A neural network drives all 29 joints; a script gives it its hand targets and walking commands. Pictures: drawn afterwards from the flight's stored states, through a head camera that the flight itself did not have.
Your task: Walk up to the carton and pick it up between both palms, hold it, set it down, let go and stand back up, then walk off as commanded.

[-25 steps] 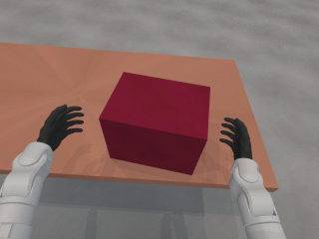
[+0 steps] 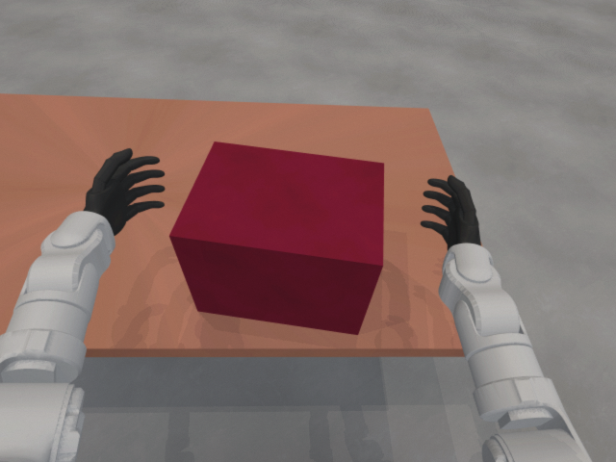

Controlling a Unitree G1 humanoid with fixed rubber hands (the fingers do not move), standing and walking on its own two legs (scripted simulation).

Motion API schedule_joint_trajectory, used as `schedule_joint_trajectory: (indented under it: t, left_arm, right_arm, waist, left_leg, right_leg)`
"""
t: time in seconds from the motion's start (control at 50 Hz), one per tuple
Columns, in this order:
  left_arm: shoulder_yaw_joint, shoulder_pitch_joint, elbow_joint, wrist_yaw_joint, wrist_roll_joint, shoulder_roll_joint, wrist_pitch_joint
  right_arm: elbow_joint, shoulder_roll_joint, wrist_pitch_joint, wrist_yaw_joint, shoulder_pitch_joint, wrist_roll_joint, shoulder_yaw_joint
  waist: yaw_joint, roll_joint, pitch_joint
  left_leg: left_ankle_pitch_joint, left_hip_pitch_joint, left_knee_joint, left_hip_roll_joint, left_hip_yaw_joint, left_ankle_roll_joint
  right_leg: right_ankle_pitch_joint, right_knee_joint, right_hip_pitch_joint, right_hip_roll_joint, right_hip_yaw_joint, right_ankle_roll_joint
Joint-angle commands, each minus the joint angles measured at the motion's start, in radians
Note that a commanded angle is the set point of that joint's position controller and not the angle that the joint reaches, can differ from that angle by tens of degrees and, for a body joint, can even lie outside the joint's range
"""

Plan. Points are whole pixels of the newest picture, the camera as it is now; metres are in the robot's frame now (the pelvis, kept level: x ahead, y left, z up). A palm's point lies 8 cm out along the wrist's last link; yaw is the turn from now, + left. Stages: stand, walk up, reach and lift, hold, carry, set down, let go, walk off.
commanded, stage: reach and lift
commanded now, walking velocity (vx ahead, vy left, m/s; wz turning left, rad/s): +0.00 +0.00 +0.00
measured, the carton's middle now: (287, 240) +0.44 +0.02 -0.01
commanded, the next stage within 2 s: none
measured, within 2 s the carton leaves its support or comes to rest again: neither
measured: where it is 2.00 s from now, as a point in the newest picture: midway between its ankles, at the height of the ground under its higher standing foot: outside the picture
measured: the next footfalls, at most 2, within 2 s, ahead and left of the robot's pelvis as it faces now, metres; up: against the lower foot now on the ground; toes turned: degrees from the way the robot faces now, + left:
none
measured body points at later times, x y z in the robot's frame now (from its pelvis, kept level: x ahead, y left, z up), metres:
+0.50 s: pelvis +0.00 +0.01 +0.00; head +0.02 +0.02 +0.45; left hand +0.46 +0.22 +0.14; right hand +0.42 -0.21 +0.14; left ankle -0.03 +0.14 -0.74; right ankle +0.01 -0.12 -0.74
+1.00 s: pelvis -0.01 +0.02 -0.01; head +0.06 +0.04 +0.43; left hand +0.47 +0.25 +0.08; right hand +0.42 -0.22 +0.07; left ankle -0.03 +0.14 -0.74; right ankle +0.01 -0.12 -0.74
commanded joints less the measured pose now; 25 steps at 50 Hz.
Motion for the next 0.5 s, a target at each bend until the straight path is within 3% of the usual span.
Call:
schedule_joint_trajectory:
  t: [0.0, 0.02, 0.04, 0.08, 0.1, 0.12, 0.14, 0.2, 0.22, 0.24, 0.26, 0.28, 0.3, 0.32, 0.34, 0.36, 0.38, 0.4, 0.42, 0.44, 0.48]
  left_arm:
    - [-0.007, -0.497, 0.055, 0.013, -0.012, 0.26, -0.072]
    - [-0.026, -0.538, 0.086, 0.014, -0.006, 0.237, -0.07]
    - [-0.007, -0.604, 0.114, 0.015, -0.009, 0.296, -0.084]
    - [-0.038, -0.584, 0.07, 0.023, -0.027, 0.26, -0.12]
    - [-0.049, -0.706, 0.151, 0.025, -0.037, 0.297, -0.128]
    - [-0.055, -0.624, 0.198, 0.031, -0.008, 0.253, -0.125]
    - [-0.066, -0.668, 0.187, 0.029, -0.025, 0.259, -0.137]
    - [-0.091, -0.738, 0.323, 0.037, -0.008, 0.269, -0.157]
    - [-0.072, -0.772, 0.368, 0.044, -0.027, 0.301, -0.17]
    - [-0.079, -0.742, 0.307, 0.051, -0.026, 0.282, -0.189]
    - [-0.122, -0.755, 0.26, 0.054, -0.038, 0.239, -0.198]
    - [-0.109, -0.826, 0.271, 0.059, -0.049, 0.261, -0.201]
    - [-0.156, -0.857, 0.368, 0.057, -0.054, 0.224, -0.189]
    - [-0.142, -0.903, 0.359, 0.064, -0.061, 0.243, -0.195]
    - [-0.141, -0.907, 0.437, 0.061, -0.064, 0.258, -0.2]
    - [-0.178, -0.92, 0.431, 0.068, -0.07, 0.243, -0.197]
    - [-0.151, -0.889, 0.452, 0.066, -0.053, 0.261, -0.211]
    - [-0.162, -0.928, 0.418, 0.072, -0.037, 0.246, -0.208]
    - [-0.174, -0.974, 0.492, 0.077, -0.046, 0.256, -0.204]
    - [-0.166, -0.957, 0.548, 0.075, -0.069, 0.251, -0.202]
    - [-0.194, -1.009, 0.552, 0.073, -0.076, 0.251, -0.218]
  right_arm:
    - [-0.016, -0.129, -0.06, 0.022, -0.379, 0.103, -0.073]
    - [0.051, -0.124, -0.066, 0.027, -0.408, 0.088, -0.077]
    - [0.094, -0.14, -0.065, 0.023, -0.452, 0.074, -0.1]
    - [0.069, -0.133, -0.102, 0.029, -0.469, 0.089, -0.093]
    - [0.113, -0.159, -0.091, 0.034, -0.549, 0.087, -0.103]
    - [0.16, -0.144, -0.103, 0.041, -0.496, 0.085, -0.084]
    - [0.164, -0.129, -0.106, 0.035, -0.533, 0.107, -0.069]
    - [0.282, -0.143, -0.112, 0.044, -0.607, 0.098, -0.057]
    - [0.286, -0.154, -0.113, 0.042, -0.655, 0.095, -0.067]
    - [0.223, -0.145, -0.141, 0.043, -0.623, 0.098, -0.072]
    - [0.263, -0.152, -0.162, 0.047, -0.642, 0.091, -0.094]
    - [0.296, -0.177, -0.17, 0.053, -0.691, 0.113, -0.086]
    - [0.385, -0.192, -0.164, 0.053, -0.743, 0.099, -0.099]
    - [0.383, -0.172, -0.162, 0.055, -0.749, 0.116, -0.079]
    - [0.404, -0.175, -0.158, 0.05, -0.784, 0.112, -0.074]
    - [0.402, -0.2, -0.173, 0.05, -0.807, 0.118, -0.089]
    - [0.438, -0.206, -0.179, 0.054, -0.776, 0.13, -0.087]
    - [0.457, -0.22, -0.187, 0.053, -0.797, 0.132, -0.103]
    - [0.529, -0.208, -0.173, 0.064, -0.829, 0.139, -0.087]
    - [0.539, -0.201, -0.171, 0.071, -0.854, 0.164, -0.063]
    - [0.552, -0.221, -0.191, 0.074, -0.905, 0.167, -0.091]
  waist:
    - [-0.08, 0.039, -0.423]
    - [-0.085, 0.062, -0.383]
    - [-0.104, 0.049, -0.41]
    - [-0.104, 0.059, -0.488]
    - [-0.114, 0.047, -0.461]
    - [-0.098, 0.061, -0.444]
    - [-0.097, 0.065, -0.466]
    - [-0.098, 0.041, -0.466]
    - [-0.081, 0.042, -0.461]
    - [-0.09, 0.034, -0.541]
    - [-0.119, 0.067, -0.586]
    - [-0.119, 0.075, -0.624]
    - [-0.13, 0.087, -0.591]
    - [-0.116, 0.113, -0.623]
    - [-0.106, 0.079, -0.609]
    - [-0.127, 0.089, -0.615]
    - [-0.121, 0.075, -0.61]
    - [-0.135, 0.114, -0.65]
    - [-0.125, 0.134, -0.605]
    - [-0.099, 0.094, -0.607]
    - [-0.12, 0.11, -0.639]
  left_leg:
    - [0.3, -0.198, -0.046, -0.064, 0.011, 0.031]
    - [0.304, -0.186, -0.047, -0.064, 0.003, 0.02]
    - [0.257, -0.211, -0.047, -0.063, 0.006, 0.033]
    - [0.292, -0.2, -0.035, -0.059, 0.003, 0.028]
    - [0.234, -0.219, -0.043, -0.066, 0.011, 0.038]
    - [0.272, -0.223, -0.035, -0.06, 0.01, 0.029]
    - [0.261, -0.241, -0.034, -0.06, 0.002, 0.038]
    - [0.205, -0.244, -0.026, -0.047, 0.0, 0.042]
    - [0.182, -0.291, -0.034, -0.056, 0.004, 0.049]
    - [0.263, -0.247, -0.021, -0.058, 0.005, 0.043]
    - [0.321, -0.197, -0.005, -0.054, 0.003, 0.024]
    - [0.377, -0.2, 0.014, -0.055, 0.001, 0.012]
    - [0.34, -0.215, 0.013, -0.053, -0.004, 0.009]
    - [0.344, -0.232, 0.033, -0.06, 0.01, 0.006]
    - [0.311, -0.268, 0.022, -0.058, 0.006, 0.018]
    - [0.347, -0.238, 0.032, -0.057, 0.002, 0.003]
    - [0.349, -0.241, 0.039, -0.053, -0.003, 0.004]
    - [0.397, -0.198, 0.048, -0.053, -0.003, -0.011]
    - [0.366, -0.205, 0.043, -0.051, 0.0, -0.005]
    - [0.36, -0.244, 0.049, -0.052, 0.007, 0.004]
    - [0.323, -0.244, 0.058, -0.05, 0.0, 0.0]
  right_leg:
    - [0.525, -0.049, 0.263, -0.014, 0.016, 0.009]
    - [0.504, -0.051, 0.235, -0.007, 0.004, 0.012]
    - [0.482, -0.053, 0.232, -0.012, 0.014, 0.014]
    - [0.512, -0.025, 0.262, -0.008, 0.009, 0.01]
    - [0.45, -0.034, 0.228, -0.019, 0.011, 0.016]
    - [0.493, -0.028, 0.243, -0.007, 0.004, 0.004]
    - [0.492, -0.027, 0.239, -0.019, 0.012, 0.008]
    - [0.416, -0.033, 0.204, -0.008, 0.008, 0.008]
    - [0.383, -0.031, 0.209, -0.018, 0.02, 0.01]
    - [0.475, -0.019, 0.228, -0.009, 0.009, 0.011]
    - [0.525, -0.011, 0.196, 0.009, -0.014, 0.01]
    - [0.538, -0.007, 0.184, 0.01, -0.018, 0.008]
    - [0.484, -0.019, 0.133, 0.012, -0.024, -0.006]
    - [0.482, -0.014, 0.139, 0.001, -0.018, -0.004]
    - [0.476, -0.009, 0.157, -0.003, -0.008, 0.006]
    - [0.495, -0.004, 0.146, 0.007, -0.028, 0.0]
    - [0.484, 0.002, 0.134, 0.006, -0.026, 0.006]
    - [0.492, -0.009, 0.105, 0.016, -0.037, -0.005]
    - [0.432, -0.01, 0.077, 0.017, -0.036, -0.005]
    - [0.432, -0.011, 0.068, 0.012, -0.023, -0.004]
    - [0.397, -0.007, 0.047, 0.011, -0.032, -0.011]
